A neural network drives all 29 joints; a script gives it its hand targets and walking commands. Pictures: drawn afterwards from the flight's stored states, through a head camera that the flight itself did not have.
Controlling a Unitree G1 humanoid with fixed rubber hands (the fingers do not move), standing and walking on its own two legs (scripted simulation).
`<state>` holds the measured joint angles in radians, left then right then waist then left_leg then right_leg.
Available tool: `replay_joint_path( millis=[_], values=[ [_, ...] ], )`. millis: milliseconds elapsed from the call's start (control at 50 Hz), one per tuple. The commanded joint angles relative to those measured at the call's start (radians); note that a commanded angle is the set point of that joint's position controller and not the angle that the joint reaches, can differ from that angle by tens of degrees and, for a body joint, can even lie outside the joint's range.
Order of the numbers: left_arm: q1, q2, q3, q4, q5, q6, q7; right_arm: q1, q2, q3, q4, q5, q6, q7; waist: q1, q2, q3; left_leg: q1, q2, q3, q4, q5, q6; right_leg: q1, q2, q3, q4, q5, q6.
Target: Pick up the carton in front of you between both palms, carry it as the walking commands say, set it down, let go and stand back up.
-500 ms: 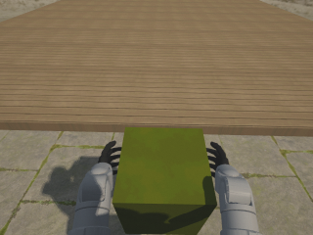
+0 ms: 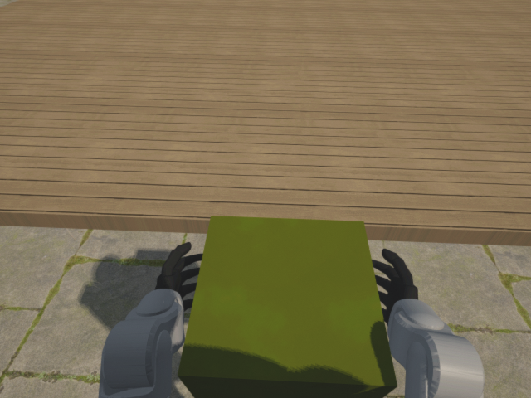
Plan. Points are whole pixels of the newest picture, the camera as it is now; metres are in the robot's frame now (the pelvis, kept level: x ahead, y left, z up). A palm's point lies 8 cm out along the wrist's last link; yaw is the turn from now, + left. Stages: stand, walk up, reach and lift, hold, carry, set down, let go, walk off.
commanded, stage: carry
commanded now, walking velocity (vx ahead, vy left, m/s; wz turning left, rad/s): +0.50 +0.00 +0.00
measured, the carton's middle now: (282, 325) +0.25 -0.01 +0.03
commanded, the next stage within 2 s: none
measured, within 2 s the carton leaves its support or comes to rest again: neither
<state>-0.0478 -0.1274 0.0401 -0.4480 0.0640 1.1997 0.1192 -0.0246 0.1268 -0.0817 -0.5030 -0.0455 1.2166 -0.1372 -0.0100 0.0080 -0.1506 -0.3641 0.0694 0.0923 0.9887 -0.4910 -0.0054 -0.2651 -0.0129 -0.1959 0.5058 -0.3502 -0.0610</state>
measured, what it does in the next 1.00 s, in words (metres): walks ahead: left foot, then right foot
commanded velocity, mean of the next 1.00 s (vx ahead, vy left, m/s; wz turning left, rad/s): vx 0.50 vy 0.00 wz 0.00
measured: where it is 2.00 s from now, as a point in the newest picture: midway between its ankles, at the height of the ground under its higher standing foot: (280, 185)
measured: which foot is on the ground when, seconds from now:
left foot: up 0.00-0.24, down 0.26-0.82, up 0.84-1.00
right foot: down 0.00-0.28, up 0.30-0.78, down 0.80-1.00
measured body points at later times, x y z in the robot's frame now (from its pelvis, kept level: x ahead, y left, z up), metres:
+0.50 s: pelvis +0.31 +0.05 +0.02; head +0.32 +0.05 +0.47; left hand +0.58 +0.16 +0.07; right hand +0.54 -0.14 +0.08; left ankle +0.32 +0.10 -0.73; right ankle +0.30 -0.10 -0.66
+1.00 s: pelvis +0.64 -0.03 +0.00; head +0.68 -0.04 +0.45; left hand +0.97 +0.13 +0.14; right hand +0.98 -0.18 +0.13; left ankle +0.60 +0.11 -0.64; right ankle +0.67 -0.09 -0.73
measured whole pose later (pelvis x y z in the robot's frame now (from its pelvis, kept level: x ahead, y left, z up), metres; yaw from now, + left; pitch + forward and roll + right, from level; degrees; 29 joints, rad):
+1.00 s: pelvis +0.64 -0.03 +0.00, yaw -2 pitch +4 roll +0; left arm -0.44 -0.10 0.19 -0.38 0.00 1.28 0.18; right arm -0.46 0.10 -0.20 -0.38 -0.02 1.29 -0.16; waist 0.05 0.02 0.00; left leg -0.56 0.07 0.03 1.19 -0.30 0.06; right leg -0.34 -0.01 -0.23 0.47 -0.21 -0.10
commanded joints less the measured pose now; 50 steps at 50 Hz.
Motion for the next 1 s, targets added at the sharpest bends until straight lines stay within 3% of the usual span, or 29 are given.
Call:
replay_joint_path(
  millis=[0, 40, 80, 140, 160, 200, 220, 240, 260, 280, 300, 320, 340, 360, 380, 440, 580, 700, 740, 760, 780, 800, 820, 840, 880, 900, 920, 980],
  values=[
    [-0.429, -0.83, -0.63, -0.156, -0.321, 0.012, -0.141, -0.458, 0.827, 0.709, -0.064, 0.369, 0.008, 0.187, 0.043, -0.048, -0.143, -0.506, 0.05, -0.036, 0.073, 0.045, 0.021, 0.547, -0.347, 0.457, -0.221, 0.53, -0.125],
    [-0.428, -0.822, -0.656, -0.158, -0.346, 0.021, -0.149, -0.403, 0.831, 0.678, -0.025, 0.326, 0.007, 0.176, 0.039, -0.079, -0.119, -0.463, 0.02, 0.017, -0.049, 0.123, 0.004, 0.518, -0.297, 0.348, -0.252, 0.574, -0.082],
    [-0.418, -0.809, -0.671, -0.153, -0.363, 0.025, -0.163, -0.353, 0.829, 0.653, 0.0, 0.28, 0.004, 0.164, 0.034, -0.102, -0.088, -0.392, 0.001, 0.054, -0.176, 0.219, 0.0, 0.456, -0.259, 0.245, -0.265, 0.596, -0.067],
    [-0.406, -0.798, -0.678, -0.139, -0.373, 0.025, -0.182, -0.334, 0.826, 0.64, -0.005, 0.239, 0.0, 0.154, 0.033, -0.156, -0.015, -0.203, -0.053, 0.139, -0.4, 0.35, 0.013, 0.299, -0.203, 0.117, -0.286, 0.647, -0.035],
    [-0.398, -0.798, -0.679, -0.134, -0.373, 0.024, -0.186, -0.338, 0.826, 0.644, -0.014, 0.237, -0.001, 0.154, 0.031, -0.175, -0.019, -0.104, -0.071, 0.161, -0.43, 0.413, 0.025, 0.256, -0.206, 0.094, -0.267, 0.733, -0.024],
    [-0.413, -0.787, -0.676, -0.136, -0.369, 0.021, -0.191, -0.359, 0.824, 0.652, -0.02, 0.243, -0.006, 0.158, 0.014, -0.185, -0.085, 0.128, -0.107, 0.201, -0.457, 0.472, 0.039, 0.205, -0.188, 0.009, -0.111, 0.868, 0.009],
    [-0.42, -0.778, -0.674, -0.135, -0.366, 0.02, -0.191, -0.362, 0.816, 0.653, -0.019, 0.246, -0.008, 0.16, 0.0, -0.169, -0.138, 0.287, -0.134, 0.227, -0.471, 0.407, 0.042, 0.149, -0.156, -0.035, 0.034, 0.84, 0.028],
    [-0.434, -0.766, -0.667, -0.131, -0.361, 0.019, -0.192, -0.37, 0.809, 0.656, -0.023, 0.248, -0.009, 0.164, -0.019, -0.119, -0.182, 0.453, -0.079, 0.172, -0.48, 0.341, 0.038, 0.037, -0.125, -0.033, 0.212, 0.645, 0.041],
    [-0.455, -0.755, -0.659, -0.132, -0.353, 0.023, -0.192, -0.367, 0.793, 0.648, -0.013, 0.245, -0.009, 0.167, -0.028, 0.066, -0.203, 0.5, 0.167, -0.254, -0.62, 0.044, 0.105, -0.112, -0.054, -0.032, 0.486, 0.369, 0.074],
    [-0.436, -0.766, -0.665, -0.122, -0.351, 0.024, -0.193, -0.39, 0.798, 0.658, 0.004, 0.259, -0.013, 0.174, -0.016, 0.263, -0.233, 0.588, 0.365, -0.682, -0.792, 0.028, 0.238, -0.325, 0.048, 0.081, 0.719, -0.074, 0.082],
    [-0.433, -0.793, -0.668, -0.104, -0.344, 0.018, -0.194, -0.399, 0.829, 0.674, -0.008, 0.284, -0.015, 0.183, -0.011, 0.164, -0.212, 0.542, 0.37, -0.63, -0.805, 0.083, 0.246, -0.363, -0.031, 0.19, 0.822, -0.086, 0.051],
    [-0.425, -0.825, -0.666, -0.09, -0.335, 0.011, -0.199, -0.411, 0.875, 0.694, -0.006, 0.3, -0.024, 0.192, -0.011, 0.113, -0.199, 0.46, 0.33, -0.539, -0.796, 0.184, 0.231, -0.36, -0.069, 0.197, 0.827, -0.051, 0.029],
    [-0.419, -0.869, -0.664, -0.072, -0.328, -0.001, -0.203, -0.434, 0.909, 0.71, -0.014, 0.314, -0.033, 0.201, -0.008, 0.026, -0.186, 0.399, 0.308, -0.441, -0.792, 0.217, 0.194, -0.348, -0.105, 0.204, 0.775, 0.006, 0.021],
    [-0.407, -0.901, -0.66, -0.053, -0.317, -0.014, -0.205, -0.45, 0.94, 0.728, -0.014, 0.324, -0.041, 0.208, -0.004, 0.007, -0.173, 0.341, 0.284, -0.356, -0.806, 0.241, 0.165, -0.331, -0.127, 0.207, 0.7, 0.055, 0.019],
    [-0.393, -0.922, -0.662, -0.042, -0.306, -0.026, -0.206, -0.451, 0.957, 0.741, -0.012, 0.332, -0.049, 0.215, 0.0, 0.034, -0.178, 0.314, 0.264, -0.29, -0.817, 0.25, 0.143, -0.305, -0.128, 0.19, 0.646, 0.083, 0.022],
    [-0.324, -0.946, -0.664, -0.018, -0.272, -0.058, -0.196, -0.408, 0.949, 0.753, -0.005, 0.338, -0.068, 0.232, -0.001, 0.067, -0.161, 0.317, 0.229, -0.176, -0.852, 0.272, 0.133, -0.304, -0.109, 0.129, 0.479, 0.12, 0.038],
    [-0.345, -0.889, -0.702, -0.131, -0.288, -0.063, -0.168, -0.355, 0.854, 0.724, -0.062, 0.329, -0.07, 0.235, -0.008, 0.12, -0.049, 0.453, 0.169, -0.02, -0.843, 0.571, 0.125, -0.425, -0.082, 0.03, 0.173, 0.291, 0.076],
    [-0.502, -0.723, -0.684, -0.243, -0.361, 0.007, -0.14, -0.464, 0.698, 0.669, -0.147, 0.329, -0.016, 0.176, -0.014, 0.139, 0.034, 0.465, 0.158, 0.05, -0.789, 0.749, 0.129, -0.325, -0.046, -0.031, 0.027, 0.343, 0.027],
    [-0.546, -0.648, -0.644, -0.224, -0.369, 0.033, -0.121, -0.529, 0.623, 0.644, -0.147, 0.328, 0.01, 0.148, -0.002, 0.157, -0.036, 0.47, 0.143, 0.096, -0.629, 0.987, 0.109, -0.147, 0.016, -0.076, 0.022, 0.309, 0.009],
    [-0.563, -0.611, -0.619, -0.2, -0.365, 0.045, -0.109, -0.564, 0.582, 0.63, -0.142, 0.328, 0.024, 0.134, 0.017, 0.137, -0.098, 0.43, 0.11, 0.151, -0.457, 1.04, 0.083, 0.016, 0.067, -0.119, -0.011, 0.272, 0.004],
    [-0.588, -0.571, -0.59, -0.182, -0.359, 0.055, -0.098, -0.609, 0.541, 0.619, -0.131, 0.327, 0.037, 0.121, 0.054, 0.079, -0.177, 0.298, 0.075, 0.151, -0.245, 0.88, 0.061, 0.233, 0.026, -0.057, -0.013, 0.201, -0.001],
    [-0.629, -0.511, -0.556, -0.159, -0.346, 0.063, -0.086, -0.663, 0.527, 0.614, -0.122, 0.333, 0.052, 0.11, 0.074, -0.125, -0.29, 0.013, -0.004, 0.114, 0.081, 0.575, 0.022, 0.477, -0.265, 0.397, -0.053, 0.003, -0.124],
    [-0.653, -0.509, -0.545, -0.114, -0.354, 0.069, -0.077, -0.711, 0.514, 0.6, -0.109, 0.337, 0.063, 0.101, 0.104, -0.326, -0.293, -0.241, -0.148, 0.031, 0.313, 0.032, 0.011, 0.558, -0.391, 0.753, -0.232, 0.035, -0.23],
    [-0.701, -0.523, -0.542, -0.121, -0.372, 0.076, -0.073, -0.772, 0.545, 0.598, -0.08, 0.346, 0.067, 0.091, 0.079, -0.259, -0.27, -0.317, -0.078, -0.091, 0.456, 0.015, 0.047, 0.535, -0.388, 0.668, -0.216, 0.143, -0.221],
    [-0.834, -0.596, -0.557, -0.115, -0.405, 0.078, -0.073, -0.856, 0.597, 0.572, -0.036, 0.348, 0.068, 0.082, 0.063, -0.073, -0.248, -0.315, 0.004, -0.117, 0.396, 0.118, 0.084, 0.389, -0.328, 0.471, -0.174, 0.31, -0.157],
    [-0.902, -0.62, -0.562, -0.097, -0.415, 0.077, -0.076, -0.887, 0.607, 0.558, 0.001, 0.339, 0.067, 0.079, 0.052, -0.048, -0.236, -0.284, 0.031, -0.124, 0.312, 0.171, 0.084, 0.317, -0.302, 0.402, -0.196, 0.291, -0.125],
    [-0.945, -0.635, -0.559, -0.066, -0.419, 0.075, -0.08, -0.916, 0.617, 0.548, 0.042, 0.323, 0.066, 0.076, 0.047, -0.067, -0.243, -0.25, 0.028, -0.104, 0.267, 0.201, 0.079, 0.278, -0.286, 0.348, -0.213, 0.276, -0.109],
    [-1.034, -0.652, -0.536, 0.03, -0.416, 0.066, -0.091, -0.991, 0.634, 0.521, 0.147, 0.28, 0.055, 0.068, 0.033, -0.104, -0.233, -0.273, 0.022, -0.064, 0.136, 0.228, 0.058, 0.243, -0.269, 0.262, -0.236, 0.282, -0.129]
  ],
)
